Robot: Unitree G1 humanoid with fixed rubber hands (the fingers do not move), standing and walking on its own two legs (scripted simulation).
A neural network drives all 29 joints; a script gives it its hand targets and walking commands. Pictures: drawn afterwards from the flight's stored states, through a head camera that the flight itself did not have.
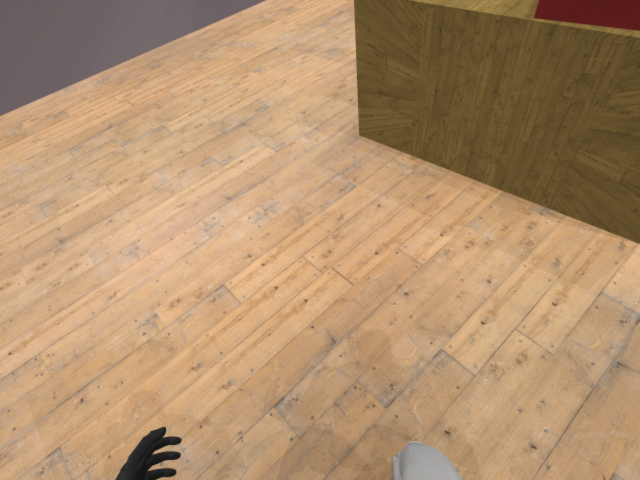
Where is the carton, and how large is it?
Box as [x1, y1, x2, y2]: [534, 0, 639, 30]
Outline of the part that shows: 534,16 537,18 639,30 639,0 539,0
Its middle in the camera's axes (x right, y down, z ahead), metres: +0.86 -0.79 +1.12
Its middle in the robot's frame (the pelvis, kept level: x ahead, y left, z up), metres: +1.34 -0.90 +0.01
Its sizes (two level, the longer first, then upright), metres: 0.301 0.286 0.167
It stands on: a pedestal, 0.67 m high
